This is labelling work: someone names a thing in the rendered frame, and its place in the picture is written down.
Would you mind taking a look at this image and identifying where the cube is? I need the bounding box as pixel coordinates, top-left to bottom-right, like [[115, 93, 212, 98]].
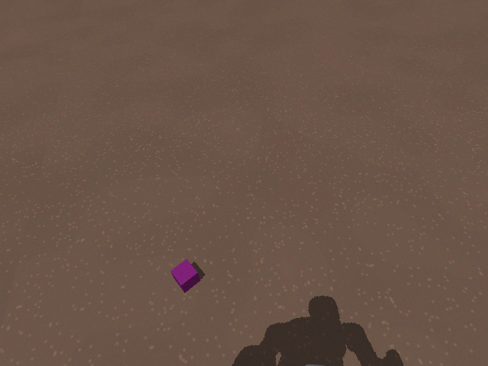
[[170, 259, 200, 293]]

